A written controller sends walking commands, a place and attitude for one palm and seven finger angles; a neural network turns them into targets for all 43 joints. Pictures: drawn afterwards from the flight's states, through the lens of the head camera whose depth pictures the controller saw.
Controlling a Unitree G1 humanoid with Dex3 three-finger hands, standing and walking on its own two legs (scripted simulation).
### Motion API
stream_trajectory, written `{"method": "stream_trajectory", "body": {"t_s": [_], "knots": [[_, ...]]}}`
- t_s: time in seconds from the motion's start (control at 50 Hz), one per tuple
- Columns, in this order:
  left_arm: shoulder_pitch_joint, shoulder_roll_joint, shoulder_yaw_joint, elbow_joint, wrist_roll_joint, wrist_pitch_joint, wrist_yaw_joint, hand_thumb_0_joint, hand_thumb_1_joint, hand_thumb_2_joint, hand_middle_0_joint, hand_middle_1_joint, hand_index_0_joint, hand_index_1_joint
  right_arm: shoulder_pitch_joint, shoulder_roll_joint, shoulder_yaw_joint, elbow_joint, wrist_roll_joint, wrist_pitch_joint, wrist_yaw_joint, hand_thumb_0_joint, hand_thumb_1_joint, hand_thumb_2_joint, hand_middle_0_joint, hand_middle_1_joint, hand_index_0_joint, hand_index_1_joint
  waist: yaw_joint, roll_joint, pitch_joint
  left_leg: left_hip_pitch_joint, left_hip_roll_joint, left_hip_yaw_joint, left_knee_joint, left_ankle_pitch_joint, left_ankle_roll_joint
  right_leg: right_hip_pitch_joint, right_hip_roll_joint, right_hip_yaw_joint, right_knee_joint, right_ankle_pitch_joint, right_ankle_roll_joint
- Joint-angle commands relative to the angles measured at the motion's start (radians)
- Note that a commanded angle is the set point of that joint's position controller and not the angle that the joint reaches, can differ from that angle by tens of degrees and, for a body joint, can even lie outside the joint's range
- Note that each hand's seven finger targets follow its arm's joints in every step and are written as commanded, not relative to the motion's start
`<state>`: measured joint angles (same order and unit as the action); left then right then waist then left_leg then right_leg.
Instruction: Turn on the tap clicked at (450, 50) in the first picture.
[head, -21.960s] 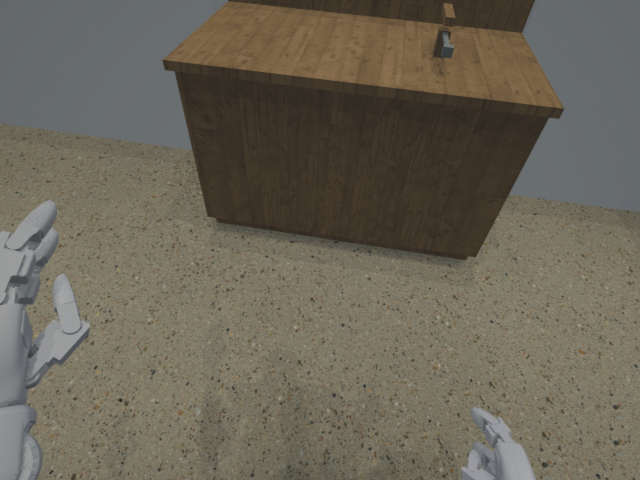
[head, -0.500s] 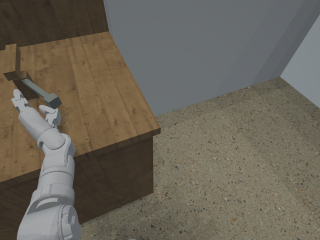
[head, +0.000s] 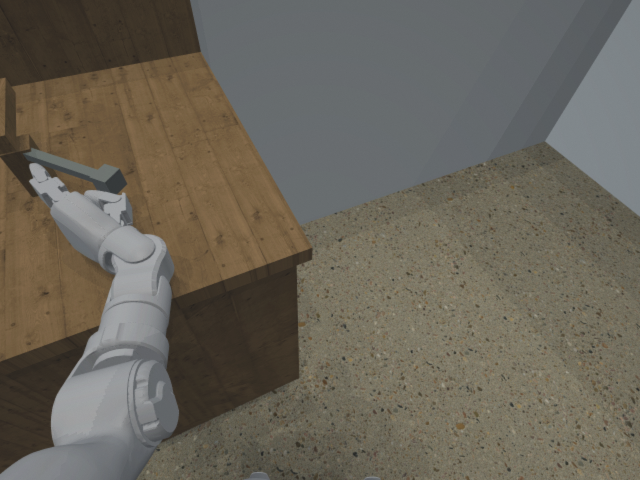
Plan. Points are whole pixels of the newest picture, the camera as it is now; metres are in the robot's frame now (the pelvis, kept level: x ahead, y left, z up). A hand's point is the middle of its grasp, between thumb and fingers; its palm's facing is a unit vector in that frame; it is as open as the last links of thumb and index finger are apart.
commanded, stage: push the lever round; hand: left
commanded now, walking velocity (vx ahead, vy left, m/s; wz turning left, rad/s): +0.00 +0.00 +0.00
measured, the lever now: (108, 180) +0.48 +0.27 +0.10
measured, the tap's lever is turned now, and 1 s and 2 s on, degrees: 43 81 83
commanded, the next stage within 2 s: lift the hand up off the lever in 0.90 s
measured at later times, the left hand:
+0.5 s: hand (145, 182) +0.49 +0.23 +0.09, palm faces +0.85 -0.51 -0.12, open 7.7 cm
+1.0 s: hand (151, 166) +0.52 +0.23 +0.09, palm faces +0.85 -0.50 -0.14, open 7.9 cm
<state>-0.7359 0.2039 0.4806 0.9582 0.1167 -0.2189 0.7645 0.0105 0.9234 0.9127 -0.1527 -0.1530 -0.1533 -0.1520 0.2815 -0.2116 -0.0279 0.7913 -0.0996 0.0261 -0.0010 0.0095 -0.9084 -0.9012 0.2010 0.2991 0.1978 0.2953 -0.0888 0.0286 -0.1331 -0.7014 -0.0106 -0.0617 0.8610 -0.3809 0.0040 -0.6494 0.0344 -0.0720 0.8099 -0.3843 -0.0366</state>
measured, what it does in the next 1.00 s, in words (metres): stands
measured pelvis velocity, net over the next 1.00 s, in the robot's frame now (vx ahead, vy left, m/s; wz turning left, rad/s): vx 0.03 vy -0.02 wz -0.01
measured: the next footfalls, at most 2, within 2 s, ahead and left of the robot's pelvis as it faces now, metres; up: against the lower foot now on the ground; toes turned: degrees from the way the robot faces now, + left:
none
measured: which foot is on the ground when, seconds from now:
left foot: down 0.00-1.00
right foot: down 0.00-1.00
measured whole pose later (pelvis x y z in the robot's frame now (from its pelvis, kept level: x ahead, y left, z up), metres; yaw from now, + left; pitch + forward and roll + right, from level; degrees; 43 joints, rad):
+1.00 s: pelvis +0.03 -0.02 +0.00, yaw +0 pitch +18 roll -2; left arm -0.93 0.30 0.61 1.14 0.20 -0.15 0.87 0.02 0.90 0.90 -0.16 -0.15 -0.14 -0.15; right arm 0.36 -0.22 -0.04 0.80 -0.14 0.01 0.06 0.01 -0.91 -0.90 0.20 0.30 0.20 0.30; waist -0.15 0.04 -0.16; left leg -0.76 0.02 -0.07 0.86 -0.41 -0.02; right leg -0.71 0.06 -0.08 0.80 -0.41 -0.06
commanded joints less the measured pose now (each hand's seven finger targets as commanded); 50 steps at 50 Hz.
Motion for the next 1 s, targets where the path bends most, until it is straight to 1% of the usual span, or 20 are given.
{"method": "stream_trajectory", "body": {"t_s": [0.0,0.02,0.14,0.18,0.22,0.28,0.34,0.42,0.48,0.52,0.54,0.6,0.66,0.7,0.72,0.78,0.86,0.9,0.94,0.98], "knots": [[-0.506,0.209,-0.025,-0.159,0.054,-0.059,0.037,0.0,0.9,0.9,-0.15,-0.15,-0.15,-0.15,0.06,-0.151,-0.044,-0.079,-0.011,-0.017,0.005,0.0,-0.9,-0.9,0.2,0.3,0.2,0.3,-0.027,0.038,-0.325,0.191,0.0,-0.008,-0.103,0.228,0.013,0.11,-0.01,0.033,-0.108,0.209,0.01],[-0.512,0.213,-0.02,-0.155,0.059,-0.06,0.044,0.0,0.9,0.9,-0.15,-0.15,-0.15,-0.15,0.062,-0.154,-0.047,-0.074,-0.013,-0.014,0.006,0.0,-0.9,-0.9,0.2,0.3,0.2,0.3,-0.024,0.059,-0.339,0.208,0.003,-0.014,-0.101,0.236,0.008,0.096,-0.007,0.031,-0.104,0.202,0.008],[-0.563,0.206,-0.015,-0.103,0.073,-0.047,0.082,0.0,0.9,0.9,-0.15,-0.15,-0.15,-0.15,0.083,-0.154,-0.047,-0.067,-0.022,-0.008,0.027,0.0,-0.9,-0.9,0.2,0.3,0.2,0.3,-0.04,0.051,-0.342,0.195,0.006,-0.009,-0.091,0.257,0.012,0.083,-0.004,0.027,-0.101,0.214,0.011],[-0.545,0.218,0.004,-0.113,0.074,-0.046,0.091,0.0,0.9,0.9,-0.15,-0.15,-0.15,-0.15,0.092,-0.152,-0.051,-0.071,-0.024,-0.007,0.033,0.0,-0.9,-0.9,0.2,0.3,0.2,0.3,-0.028,0.04,-0.385,0.197,0.004,0.001,-0.085,0.291,0.015,0.124,-0.004,0.03,-0.1,0.258,0.013],[-0.532,0.248,0.036,-0.086,0.075,-0.035,0.098,0.0,0.9,0.9,-0.15,-0.15,-0.15,-0.15,0.099,-0.157,-0.052,-0.063,-0.025,-0.003,0.035,0.0,-0.9,-0.9,0.2,0.3,0.2,0.3,-0.025,0.035,-0.378,0.183,0.005,0.0,-0.082,0.294,0.015,0.129,-0.005,0.029,-0.098,0.268,0.013],[-0.568,0.242,0.026,-0.071,0.086,-0.027,0.103,0.0,0.9,0.9,-0.15,-0.15,-0.15,-0.15,0.108,-0.153,-0.052,-0.061,-0.025,-0.004,0.039,0.0,-0.9,-0.9,0.2,0.3,0.2,0.3,-0.041,0.012,-0.355,0.152,0.005,0.008,-0.082,0.27,0.025,0.134,-0.008,0.033,-0.106,0.267,0.019],[-0.614,0.222,0.004,-0.112,0.098,-0.031,0.118,0.0,0.9,0.9,-0.15,-0.15,-0.15,-0.15,0.118,-0.153,-0.053,-0.054,-0.03,-0.01,0.048,0.0,-0.9,-0.9,0.2,0.3,0.2,0.3,-0.044,0.078,-0.378,0.216,0.009,-0.005,-0.084,0.315,0.014,0.099,-0.002,0.022,-0.102,0.266,0.013],[-0.63,0.223,0.013,-0.055,0.103,-0.013,0.132,0.0,0.9,0.9,-0.15,-0.15,-0.15,-0.15,0.126,-0.158,-0.054,-0.034,-0.035,-0.015,0.054,0.0,-0.9,-0.9,0.2,0.3,0.2,0.3,-0.061,0.049,-0.347,0.179,0.01,-0.005,-0.076,0.29,0.019,0.085,-0.003,0.022,-0.105,0.258,0.018],[-0.654,0.224,0.01,-0.053,0.104,-0.005,0.139,0.0,0.9,0.9,-0.15,-0.15,-0.15,-0.15,0.134,-0.157,-0.054,-0.036,-0.036,-0.02,0.059,0.0,-0.9,-0.9,0.2,0.3,0.2,0.3,-0.065,0.042,-0.37,0.175,0.007,-0.002,-0.076,0.292,0.024,0.1,-0.005,0.024,-0.108,0.271,0.02],[-0.67,0.268,0.037,-0.056,0.113,-0.004,0.141,0.0,0.9,0.9,-0.15,-0.15,-0.15,-0.15,0.144,-0.161,-0.056,-0.027,-0.039,-0.021,0.058,0.0,-0.9,-0.9,0.2,0.3,0.2,0.3,-0.062,0.064,-0.392,0.186,0.009,-0.002,-0.068,0.307,0.023,0.102,-0.006,0.027,-0.104,0.286,0.019],[-0.662,0.256,0.025,-0.063,0.117,-0.004,0.141,0.0,0.9,0.9,-0.15,-0.15,-0.15,-0.15,0.149,-0.157,-0.055,-0.032,-0.038,-0.022,0.06,0.0,-0.9,-0.9,0.2,0.3,0.2,0.3,-0.058,0.079,-0.4,0.196,0.009,0.001,-0.07,0.327,0.021,0.106,-0.006,0.024,-0.1,0.303,0.018],[-0.66,0.247,0.017,-0.037,0.126,0.005,0.139,0.0,0.9,0.9,-0.15,-0.15,-0.15,-0.15,0.156,-0.157,-0.054,-0.032,-0.041,-0.023,0.063,0.0,-0.9,-0.9,0.2,0.3,0.2,0.3,-0.066,0.058,-0.4,0.177,0.009,0.009,-0.059,0.34,0.026,0.116,-0.008,0.025,-0.099,0.335,0.022],[-0.69,0.288,0.041,-0.029,0.125,0.008,0.136,0.0,0.9,0.9,-0.15,-0.15,-0.15,-0.15,0.164,-0.162,-0.054,-0.031,-0.039,-0.025,0.06,0.0,-0.9,-0.9,0.2,0.3,0.2,0.3,-0.078,0.031,-0.394,0.146,0.007,0.013,-0.053,0.316,0.036,0.129,-0.012,0.035,-0.105,0.347,0.029],[-0.663,0.31,0.061,-0.029,0.121,0.007,0.133,0.0,0.9,0.9,-0.15,-0.15,-0.15,-0.15,0.169,-0.159,-0.054,-0.041,-0.037,-0.027,0.058,0.0,-0.9,-0.9,0.2,0.3,0.2,0.3,-0.067,0.011,-0.414,0.125,0.004,0.02,-0.054,0.312,0.039,0.172,-0.015,0.042,-0.107,0.379,0.034],[-0.674,0.334,0.078,-0.028,0.123,0.006,0.131,0.0,0.9,0.9,-0.15,-0.15,-0.15,-0.15,0.174,-0.165,-0.054,-0.035,-0.039,-0.026,0.056,0.0,-0.9,-0.9,0.2,0.3,0.2,0.3,-0.065,0.042,-0.411,0.13,0.005,0.017,-0.053,0.321,0.036,0.164,-0.015,0.041,-0.1,0.383,0.03],[-0.672,0.314,0.057,-0.012,0.127,0.011,0.126,0.0,0.9,0.9,-0.15,-0.15,-0.15,-0.15,0.181,-0.16,-0.052,-0.037,-0.037,-0.029,0.058,0.0,-0.9,-0.9,0.2,0.3,0.2,0.3,-0.078,0.034,-0.406,0.134,0.006,0.021,-0.048,0.332,0.04,0.157,-0.015,0.039,-0.103,0.398,0.035],[-0.666,0.343,0.076,-0.04,0.126,0.011,0.12,0.0,0.9,0.9,-0.15,-0.15,-0.15,-0.15,0.203,-0.163,-0.052,-0.042,-0.037,-0.025,0.06,0.0,-0.9,-0.9,0.2,0.3,0.2,0.3,-0.065,0.073,-0.438,0.163,0.008,0.022,-0.048,0.384,0.036,0.18,-0.015,0.04,-0.098,0.448,0.034],[-0.646,0.341,0.078,-0.025,0.121,0.013,0.117,0.0,0.9,0.9,-0.15,-0.15,-0.15,-0.15,0.204,-0.163,-0.052,-0.043,-0.035,-0.026,0.062,0.0,-0.9,-0.9,0.2,0.3,0.2,0.3,-0.069,0.042,-0.43,0.149,0.008,0.027,-0.045,0.376,0.038,0.197,-0.017,0.042,-0.103,0.47,0.04],[-0.628,0.362,0.098,-0.025,0.121,0.012,0.114,0.0,0.9,0.9,-0.15,-0.15,-0.15,-0.15,0.209,-0.165,-0.053,-0.044,-0.033,-0.026,0.061,0.0,-0.9,-0.9,0.2,0.3,0.2,0.3,-0.063,0.05,-0.428,0.136,0.007,0.028,-0.046,0.376,0.039,0.207,-0.018,0.043,-0.097,0.477,0.039],[-0.664,0.369,0.092,-0.015,0.124,0.012,0.11,0.0,0.9,0.9,-0.15,-0.15,-0.15,-0.15,0.213,-0.167,-0.053,-0.04,-0.033,-0.026,0.059,0.0,-0.9,-0.9,0.2,0.3,0.2,0.3,-0.078,0.03,-0.406,0.118,0.008,0.026,-0.046,0.355,0.04,0.197,-0.02,0.045,-0.101,0.466,0.042]]}}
